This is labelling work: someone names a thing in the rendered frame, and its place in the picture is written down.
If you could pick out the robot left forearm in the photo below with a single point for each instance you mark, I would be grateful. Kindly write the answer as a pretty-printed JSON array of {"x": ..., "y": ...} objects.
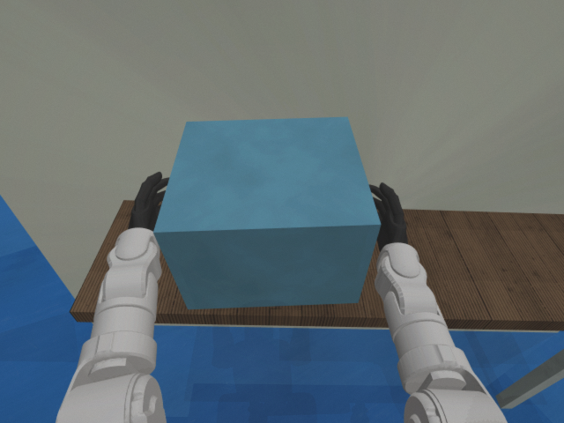
[{"x": 121, "y": 341}]

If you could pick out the robot right upper arm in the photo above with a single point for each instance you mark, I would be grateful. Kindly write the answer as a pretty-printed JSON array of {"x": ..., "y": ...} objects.
[{"x": 451, "y": 406}]

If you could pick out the robot right forearm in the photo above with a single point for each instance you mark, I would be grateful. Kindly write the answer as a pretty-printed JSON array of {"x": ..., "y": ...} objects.
[{"x": 428, "y": 358}]

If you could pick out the carton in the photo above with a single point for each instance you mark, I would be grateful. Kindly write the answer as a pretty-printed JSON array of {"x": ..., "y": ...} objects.
[{"x": 265, "y": 213}]

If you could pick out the robot left upper arm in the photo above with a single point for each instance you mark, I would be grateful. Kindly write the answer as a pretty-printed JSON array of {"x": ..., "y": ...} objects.
[{"x": 134, "y": 398}]

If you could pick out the robot left hand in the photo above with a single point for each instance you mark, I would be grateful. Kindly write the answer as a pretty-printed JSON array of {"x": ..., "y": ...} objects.
[{"x": 146, "y": 210}]

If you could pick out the table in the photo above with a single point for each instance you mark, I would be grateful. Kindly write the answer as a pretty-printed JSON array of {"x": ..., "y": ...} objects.
[{"x": 487, "y": 271}]

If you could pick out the robot right hand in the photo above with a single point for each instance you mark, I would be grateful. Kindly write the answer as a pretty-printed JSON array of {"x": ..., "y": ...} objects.
[{"x": 391, "y": 215}]

